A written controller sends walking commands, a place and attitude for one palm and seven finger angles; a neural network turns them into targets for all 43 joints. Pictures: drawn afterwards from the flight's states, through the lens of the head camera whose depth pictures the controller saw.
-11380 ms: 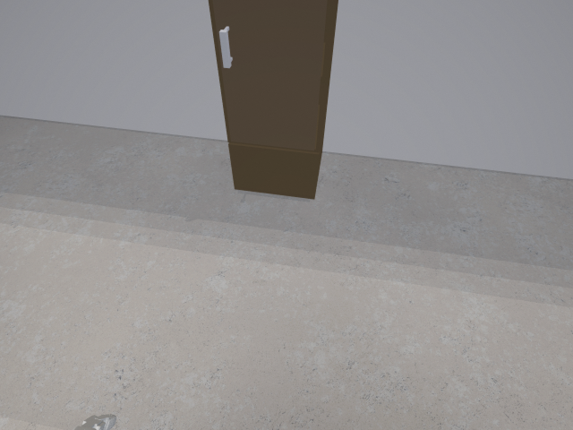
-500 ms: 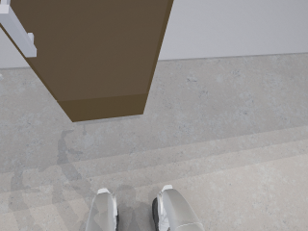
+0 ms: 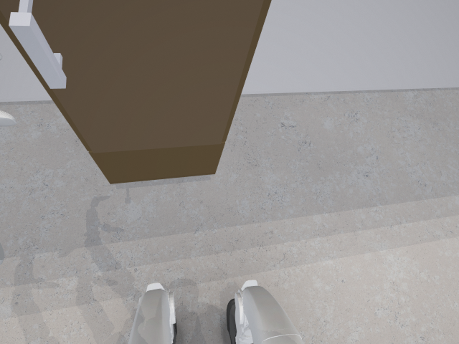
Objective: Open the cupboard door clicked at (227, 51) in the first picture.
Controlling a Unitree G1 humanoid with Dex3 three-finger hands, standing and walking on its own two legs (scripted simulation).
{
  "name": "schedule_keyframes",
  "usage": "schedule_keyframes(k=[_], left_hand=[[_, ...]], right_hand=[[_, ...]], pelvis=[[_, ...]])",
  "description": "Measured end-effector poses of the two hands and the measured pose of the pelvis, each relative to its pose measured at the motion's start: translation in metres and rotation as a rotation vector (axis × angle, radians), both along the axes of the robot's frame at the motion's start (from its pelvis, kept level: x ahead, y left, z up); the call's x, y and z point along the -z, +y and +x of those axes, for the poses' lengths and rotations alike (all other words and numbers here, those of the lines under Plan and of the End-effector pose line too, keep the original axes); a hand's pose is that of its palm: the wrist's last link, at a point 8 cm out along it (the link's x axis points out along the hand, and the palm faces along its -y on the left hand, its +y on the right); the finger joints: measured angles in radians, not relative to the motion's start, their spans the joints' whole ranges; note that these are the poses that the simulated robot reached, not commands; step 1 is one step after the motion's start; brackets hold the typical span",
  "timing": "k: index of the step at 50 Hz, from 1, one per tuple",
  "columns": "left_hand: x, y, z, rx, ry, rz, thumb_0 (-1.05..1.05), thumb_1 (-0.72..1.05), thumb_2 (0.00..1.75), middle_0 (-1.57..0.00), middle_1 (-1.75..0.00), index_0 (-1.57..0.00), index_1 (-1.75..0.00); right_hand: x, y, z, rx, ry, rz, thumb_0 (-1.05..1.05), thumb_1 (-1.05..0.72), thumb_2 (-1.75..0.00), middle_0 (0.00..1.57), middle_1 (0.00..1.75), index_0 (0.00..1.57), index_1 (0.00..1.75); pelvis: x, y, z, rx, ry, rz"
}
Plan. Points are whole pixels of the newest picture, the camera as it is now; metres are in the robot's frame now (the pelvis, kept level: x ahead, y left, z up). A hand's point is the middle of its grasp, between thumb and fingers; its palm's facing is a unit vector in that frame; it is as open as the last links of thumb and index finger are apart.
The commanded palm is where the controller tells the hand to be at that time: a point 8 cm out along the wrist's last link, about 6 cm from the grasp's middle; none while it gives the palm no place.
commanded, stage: move the hooked fingers beside the handle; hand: left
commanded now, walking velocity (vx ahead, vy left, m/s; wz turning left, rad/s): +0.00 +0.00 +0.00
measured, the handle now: (43, 44) +0.57 +0.26 +0.07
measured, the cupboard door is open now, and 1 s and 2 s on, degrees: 0 0 0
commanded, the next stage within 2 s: slide the fingers in behind the handle in 0.16 s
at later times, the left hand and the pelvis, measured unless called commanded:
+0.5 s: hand out of the picture +0.50 +0.31 +0.07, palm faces +0.07 -1.00 -0.02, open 14.0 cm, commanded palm +0.49 +0.34 +0.07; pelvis +0.00 +0.00 +0.00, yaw +0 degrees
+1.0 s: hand (23, 73) +0.51 +0.27 +0.07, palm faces +0.07 -1.00 -0.02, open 14.0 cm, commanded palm +0.49 +0.31 +0.07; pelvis +0.01 +0.00 +0.00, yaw +0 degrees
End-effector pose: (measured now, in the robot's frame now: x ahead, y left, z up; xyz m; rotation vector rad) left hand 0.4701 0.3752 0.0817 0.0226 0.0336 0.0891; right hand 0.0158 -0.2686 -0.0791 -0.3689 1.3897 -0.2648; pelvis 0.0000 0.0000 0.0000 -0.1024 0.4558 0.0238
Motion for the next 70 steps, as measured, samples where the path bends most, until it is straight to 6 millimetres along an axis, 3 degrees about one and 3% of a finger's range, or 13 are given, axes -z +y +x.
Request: schedule_keyframes(k=[18, 41, 52, 70], left_hand=[[0.001, -0.004, -0.004, 0.001, 0.001, 0.001, -0.02, -0.50, 0.30, -0.30, -1.20, -0.30, -1.20], [0.009, -0.038, 0.012, 0.015, 0.020, -0.010, -0.02, -0.50, 0.30, -0.30, -1.20, -0.30, -1.20], [0.010, -0.052, 0.018, 0.016, 0.011, -0.011, -0.02, -0.50, 0.30, -0.30, -1.20, -0.30, -1.20], [0.009, -0.074, 0.009, 0.006, 0.008, -0.014, -0.02, -0.50, 0.30, -0.30, -1.20, -0.30, -1.20]], right_hand=[[0.002, -0.001, 0.002, -0.005, -0.006, 0.007, 0.00, -0.90, -0.90, 0.21, 0.30, 0.20, 0.30], [0.004, 0.002, -0.009, 0.024, 0.019, 0.031, 0.00, -0.90, -0.90, 0.21, 0.30, 0.20, 0.30], [0.004, 0.001, -0.005, 0.030, 0.012, 0.036, 0.00, -0.90, -0.90, 0.21, 0.30, 0.20, 0.30], [0.004, -0.002, 0.009, 0.019, -0.029, 0.056, 0.00, -0.90, -0.90, 0.21, 0.30, 0.20, 0.30]], pelvis=[[0.000, -0.002, 0.000, -0.003, -0.008, 0.002], [-0.002, -0.004, 0.002, 0.002, -0.006, 0.010], [-0.004, -0.005, 0.006, 0.004, -0.007, 0.016], [-0.008, -0.009, 0.009, -0.001, -0.032, 0.027]])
